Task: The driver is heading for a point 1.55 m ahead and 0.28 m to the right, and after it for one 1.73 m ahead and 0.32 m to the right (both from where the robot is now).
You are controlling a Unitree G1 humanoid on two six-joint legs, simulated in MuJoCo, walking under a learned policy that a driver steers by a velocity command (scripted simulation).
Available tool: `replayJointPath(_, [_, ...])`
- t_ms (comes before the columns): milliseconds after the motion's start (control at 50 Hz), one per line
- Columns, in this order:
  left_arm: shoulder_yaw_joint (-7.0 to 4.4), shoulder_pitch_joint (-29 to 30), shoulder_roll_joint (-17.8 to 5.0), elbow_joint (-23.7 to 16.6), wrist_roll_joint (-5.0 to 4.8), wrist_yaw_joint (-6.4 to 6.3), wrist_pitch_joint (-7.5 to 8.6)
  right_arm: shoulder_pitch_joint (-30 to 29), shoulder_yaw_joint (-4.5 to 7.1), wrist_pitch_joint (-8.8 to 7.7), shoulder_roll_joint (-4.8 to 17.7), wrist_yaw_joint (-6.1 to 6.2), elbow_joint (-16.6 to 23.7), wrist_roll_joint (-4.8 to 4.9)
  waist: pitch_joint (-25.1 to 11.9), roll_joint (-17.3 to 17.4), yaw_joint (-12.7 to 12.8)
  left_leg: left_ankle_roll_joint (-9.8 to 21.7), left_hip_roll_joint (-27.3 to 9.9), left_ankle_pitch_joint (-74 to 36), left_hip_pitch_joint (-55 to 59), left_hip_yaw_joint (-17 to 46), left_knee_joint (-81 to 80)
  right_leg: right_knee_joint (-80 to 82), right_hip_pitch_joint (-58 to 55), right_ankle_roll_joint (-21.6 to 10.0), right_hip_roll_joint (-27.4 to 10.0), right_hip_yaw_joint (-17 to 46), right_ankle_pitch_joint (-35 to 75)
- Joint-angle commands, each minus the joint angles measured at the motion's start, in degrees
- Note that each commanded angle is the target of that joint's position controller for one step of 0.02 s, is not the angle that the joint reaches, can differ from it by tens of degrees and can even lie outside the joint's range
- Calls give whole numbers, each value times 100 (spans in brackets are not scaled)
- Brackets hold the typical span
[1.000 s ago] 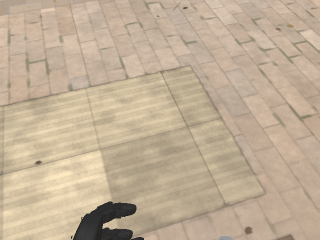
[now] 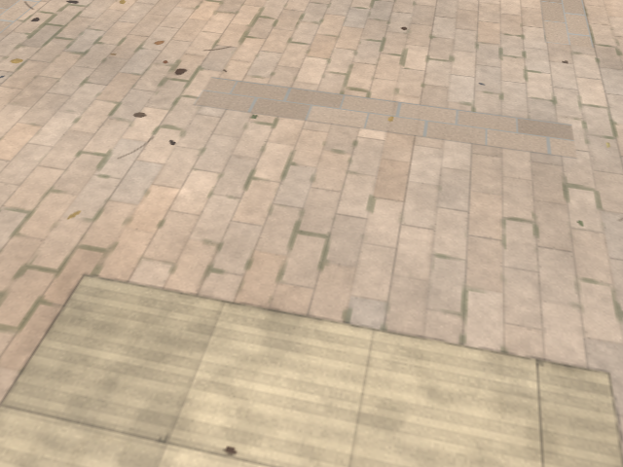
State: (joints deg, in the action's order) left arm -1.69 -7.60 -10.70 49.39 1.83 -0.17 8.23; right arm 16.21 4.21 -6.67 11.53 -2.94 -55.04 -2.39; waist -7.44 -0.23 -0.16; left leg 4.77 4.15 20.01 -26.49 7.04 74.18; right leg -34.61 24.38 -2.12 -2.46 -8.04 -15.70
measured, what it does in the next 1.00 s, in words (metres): walks ahead, turning right: left foot, then right foot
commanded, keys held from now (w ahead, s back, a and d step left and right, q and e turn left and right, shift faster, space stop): w+q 0.02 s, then w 0.04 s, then w+e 0.94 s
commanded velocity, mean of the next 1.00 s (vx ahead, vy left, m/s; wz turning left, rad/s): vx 0.50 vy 0.00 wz -0.27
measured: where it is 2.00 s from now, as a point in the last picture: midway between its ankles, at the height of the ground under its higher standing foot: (408, 294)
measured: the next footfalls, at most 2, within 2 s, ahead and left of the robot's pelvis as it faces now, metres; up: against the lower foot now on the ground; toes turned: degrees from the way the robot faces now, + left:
left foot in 0.36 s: +0.33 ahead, +0.14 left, +0.00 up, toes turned +2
right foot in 0.88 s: +0.55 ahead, -0.17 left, +0.00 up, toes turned -21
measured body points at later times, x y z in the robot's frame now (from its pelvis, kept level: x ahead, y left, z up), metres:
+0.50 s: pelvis +0.25 +0.04 +0.01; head +0.28 +0.05 +0.46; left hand +0.30 +0.30 -0.13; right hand +0.37 -0.21 -0.11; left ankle +0.29 +0.14 -0.73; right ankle +0.16 -0.10 -0.61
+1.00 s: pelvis +0.49 -0.07 +0.00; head +0.53 -0.10 +0.45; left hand +0.71 +0.13 -0.11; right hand +0.50 -0.37 -0.12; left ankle +0.44 +0.11 -0.62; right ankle +0.52 -0.15 -0.73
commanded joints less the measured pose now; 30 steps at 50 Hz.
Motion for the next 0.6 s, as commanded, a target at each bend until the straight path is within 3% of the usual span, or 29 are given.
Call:
replayJointPath(20, [149,-570,450,-9,-15,-34,-55,-579,-3,-10,-157,20,343,-148,326,-125,79,111,-921,-1033,-1905,61,623,2371,-1588,-1133,-1768,2093,699])
replayJointPath(40, [139,-465,456,20,11,-92,-49,-792,-26,33,-287,-38,427,-152,323,-188,29,45,-993,-879,-1772,-27,279,2480,-1533,-1086,-1548,1644,1140])
replayJointPath(60, [40,-528,258,40,24,-91,-31,-1047,-24,68,-253,-87,521,-109,429,-285,139,-11,-1039,-728,-1916,-112,-49,2595,-1611,-1136,-1443,1201,1293])
replayJointPath(80, [-41,-756,76,134,105,-45,-16,-1241,-53,80,-280,-103,606,-58,480,-316,258,-25,-1055,-795,-2050,-148,-352,2681,-1694,-1206,-1366,986,1411])
replayJointPath(120, [-74,-1105,1,307,254,93,-3,-1509,-93,71,-344,-55,712,-58,494,-86,270,-52,-1107,-1302,-2230,-247,-1381,2757,-1810,-1379,-1328,787,1893])
replayJointPath(140, [-83,-1105,-44,335,231,197,-3,-1602,-119,84,-380,-19,759,-117,481,-28,184,-67,-1130,-1531,-1923,-442,-2002,2801,-1666,-1401,-1258,610,2277])
replayJointPath(180, [-87,-1129,-114,370,70,415,10,-1833,-111,181,-262,-5,839,-176,575,-165,45,-93,-974,-1804,-938,-867,-2725,2843,-1040,-1351,-1102,395,2821])
replayJointPath(220, [-86,-1453,-173,520,43,528,64,-2079,-80,325,-103,1,952,-173,675,-300,23,-136,-937,-2024,-842,-779,-3262,2728,-1414,-1343,-1289,571,2966])
replayJointPath(240, [-133,-1608,-308,572,43,542,65,-2203,-45,353,-11,12,1009,-167,699,-368,46,-121,-881,-1930,-893,-782,-3548,2620,-1761,-1322,-1341,606,2968])
replayJointPath(260, [-343,-1682,-957,633,-441,106,-180,-2581,-62,243,197,110,1195,688,1038,179,290,-293,-558,-1574,-968,-1107,-3831,2440,-2017,-982,-1020,566,2508])
replayJointPath(280, [-319,-1954,-925,742,-455,-55,-262,-2753,-132,193,-1,140,1303,753,1027,3,297,-340,-530,-1487,-778,-1078,-4096,2309,-2093,-909,-1133,711,2429])
replayJointPath(300, [-312,-1950,-878,826,-373,-144,-303,-2608,-102,151,20,185,1337,654,1030,-391,122,-271,-512,-1438,-457,-1013,-4310,2057,-2130,-830,-1196,787,3009])
replayJointPath(320, [-313,-1857,-814,823,-335,-183,-323,-2089,18,163,246,225,1233,556,772,-639,-157,-193,-397,-1464,256,-1033,-4516,1580,-2115,-705,-1138,704,3782])
replayJointPath(340, [-324,-1565,-753,720,-338,-187,-311,-1098,208,197,649,299,917,465,248,-792,-564,-90,-398,-1631,1515,-943,-4447,685,-1697,-508,-895,529,3986])
replayJointPath(360, [-264,-1212,-533,479,-272,-178,-269,95,381,220,1106,386,700,330,-528,-464,-1044,191,-1187,-2111,3393,-117,-4160,-851,-374,-262,-563,321,2787])
replayJointPath(380, [-107,-1562,138,275,-169,-149,-181,572,453,260,1675,476,656,190,-1194,983,-756,771,-2748,-2283,5027,2155,-4637,-3019,1518,45,220,382,-1145])
replayJointPath(400, [-109,-1826,132,356,-339,-59,-48,612,315,233,1264,467,734,122,-1874,1384,-793,1279,-3067,-1195,5164,3465,-5390,-4286,2217,58,250,1399,-1714])
replayJointPath(420, [-206,-1427,-118,270,-478,-49,-44,136,192,218,777,451,794,165,-1156,1006,-663,1120,-2833,-783,4529,2636,-5523,-4807,2718,26,-68,1429,-1243])
replayJointPath(440, [-238,-1004,-212,91,-452,-81,-78,-337,108,186,486,424,855,253,-617,658,-468,915,-2631,-748,3675,1776,-5657,-4811,2785,1,-341,1255,-617])
replayJointPath(460, [-291,-777,-296,9,-377,-151,-150,-717,40,147,240,380,825,274,-239,422,-247,746,-2408,-959,2856,1228,-5913,-4643,2513,27,-506,1222,-205])
replayJointPath(480, [-364,-837,-363,-17,-359,-175,-260,-927,-2,109,88,355,771,230,88,492,-21,613,-2235,-1137,2222,763,-6121,-4398,2189,49,-614,1286,18])
replayJointPath(520, [-379,-957,-241,-81,-387,-149,-465,-857,1,87,74,314,598,169,450,585,198,507,-2106,-1338,1634,102,-6371,-4144,2002,6,-711,1323,93])
replayJointPath(560, [-390,-695,-255,-234,-365,-152,-555,-752,61,71,363,375,518,84,694,486,222,458,-1989,-1846,1298,-505,-6474,-3775,2076,26,-667,1339,530])
replayJointPath(600, [-369,-348,-311,-404,-272,-102,-578,-629,93,63,572,463,462,72,773,417,208,443,-1928,-2134,1215,-921,-6495,-3153,2075,78,-631,1307,1144])
Keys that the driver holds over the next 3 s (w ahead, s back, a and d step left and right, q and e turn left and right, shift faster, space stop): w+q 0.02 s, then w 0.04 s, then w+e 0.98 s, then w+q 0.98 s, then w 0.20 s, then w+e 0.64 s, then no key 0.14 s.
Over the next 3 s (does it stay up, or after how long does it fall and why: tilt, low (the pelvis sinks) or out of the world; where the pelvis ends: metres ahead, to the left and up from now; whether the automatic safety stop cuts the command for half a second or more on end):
stays up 1.57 -0.25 0.00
